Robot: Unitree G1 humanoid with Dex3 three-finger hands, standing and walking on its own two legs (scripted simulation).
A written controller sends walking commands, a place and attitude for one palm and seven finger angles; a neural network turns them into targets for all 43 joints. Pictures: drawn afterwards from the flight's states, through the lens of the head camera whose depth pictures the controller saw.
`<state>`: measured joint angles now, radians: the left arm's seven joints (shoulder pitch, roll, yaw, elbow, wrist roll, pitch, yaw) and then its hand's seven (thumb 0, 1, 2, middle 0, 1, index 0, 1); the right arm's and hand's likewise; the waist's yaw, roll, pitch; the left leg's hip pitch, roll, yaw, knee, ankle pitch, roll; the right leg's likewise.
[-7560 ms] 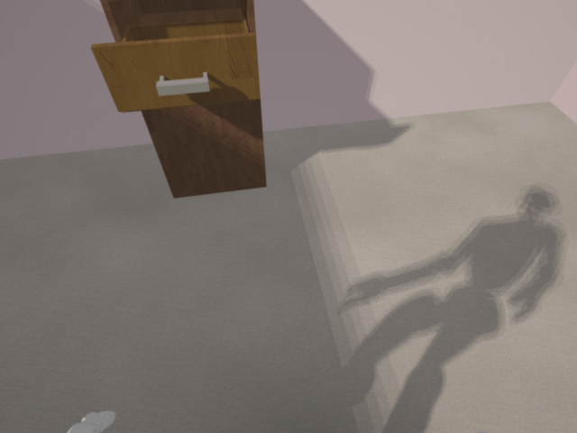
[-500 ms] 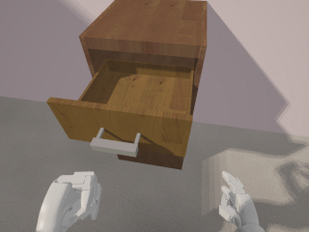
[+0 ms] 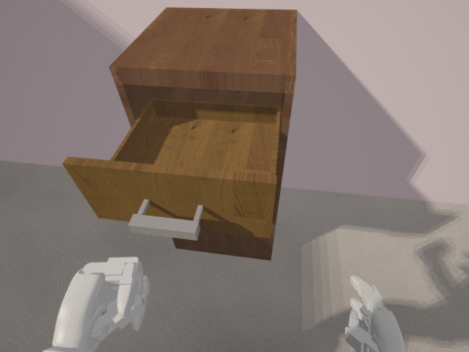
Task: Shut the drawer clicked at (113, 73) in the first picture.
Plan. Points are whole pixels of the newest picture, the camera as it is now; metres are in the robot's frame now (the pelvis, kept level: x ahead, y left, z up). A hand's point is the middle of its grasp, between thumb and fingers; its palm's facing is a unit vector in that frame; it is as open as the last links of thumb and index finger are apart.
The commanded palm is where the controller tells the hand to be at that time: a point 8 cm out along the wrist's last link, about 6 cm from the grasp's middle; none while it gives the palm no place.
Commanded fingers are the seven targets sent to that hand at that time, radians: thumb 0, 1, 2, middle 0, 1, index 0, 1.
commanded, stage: bring the fist close to the handle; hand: left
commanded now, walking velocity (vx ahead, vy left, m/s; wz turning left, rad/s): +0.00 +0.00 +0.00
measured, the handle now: (168, 217) +0.36 +0.16 +0.02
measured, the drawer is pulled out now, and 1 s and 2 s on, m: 0.29 0.29 0.28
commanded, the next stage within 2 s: push the drawer shut in 1.48 s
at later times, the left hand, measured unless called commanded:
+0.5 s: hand (151, 290) +0.19 +0.14 +0.08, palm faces -0.05 -1.00 -0.05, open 3.3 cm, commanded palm +0.16 +0.19 +0.08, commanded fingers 0.00 0.90 0.90 -1.40 -1.60 -1.40 -1.60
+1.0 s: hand (170, 278) +0.23 +0.13 +0.03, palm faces -0.09 -1.00 -0.04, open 3.3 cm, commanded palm +0.21 +0.19 +0.03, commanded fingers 0.00 0.90 0.90 -1.40 -1.60 -1.40 -1.60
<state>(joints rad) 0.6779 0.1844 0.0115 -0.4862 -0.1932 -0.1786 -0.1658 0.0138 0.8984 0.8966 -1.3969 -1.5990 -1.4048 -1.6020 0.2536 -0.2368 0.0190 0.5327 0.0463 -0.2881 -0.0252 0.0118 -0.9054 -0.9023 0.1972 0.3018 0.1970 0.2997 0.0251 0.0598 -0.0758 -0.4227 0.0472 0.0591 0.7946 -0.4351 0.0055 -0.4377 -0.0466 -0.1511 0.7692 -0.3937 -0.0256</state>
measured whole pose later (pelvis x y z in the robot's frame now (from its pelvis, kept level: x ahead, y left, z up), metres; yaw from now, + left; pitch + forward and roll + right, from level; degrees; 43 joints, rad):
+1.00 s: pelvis +0.00 +0.00 -0.02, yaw +0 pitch +12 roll +0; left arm 0.34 0.16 0.01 -0.05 -0.17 -0.37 -0.16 0.01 0.90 0.90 -1.40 -1.60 -1.40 -1.60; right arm 0.24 -0.24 0.01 0.54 0.01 -0.21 -0.01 0.01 -0.91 -0.90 0.20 0.30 0.20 0.30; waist -0.01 0.03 -0.09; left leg -0.68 0.05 0.06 0.96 -0.49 0.01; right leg -0.70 -0.06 -0.14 0.94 -0.45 -0.03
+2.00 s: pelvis -0.01 +0.00 -0.03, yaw +0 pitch +14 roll -1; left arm 0.09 0.18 0.02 0.15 -0.18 -0.37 -0.16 -0.03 0.86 0.91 -1.40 -1.60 -1.40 -1.60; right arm 0.22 -0.25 0.02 0.55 0.02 -0.13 -0.01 0.01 -0.91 -0.90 0.20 0.30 0.20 0.30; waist -0.02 0.03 -0.10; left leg -0.75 0.04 0.05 0.99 -0.50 0.01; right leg -0.76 -0.07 -0.14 0.97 -0.46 -0.03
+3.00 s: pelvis -0.02 +0.00 -0.03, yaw -1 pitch +17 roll +0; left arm -0.54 0.21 0.14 0.81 -0.12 -0.45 -0.08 -0.01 0.92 0.96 -1.40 -1.60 -1.40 -1.60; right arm 0.29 -0.26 0.00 0.65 0.01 -0.03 0.01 0.00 -0.91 -0.90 0.20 0.30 0.20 0.30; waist -0.08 0.02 -0.09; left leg -0.79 0.05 0.07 0.96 -0.46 0.01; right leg -0.82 -0.05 -0.12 0.94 -0.41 -0.03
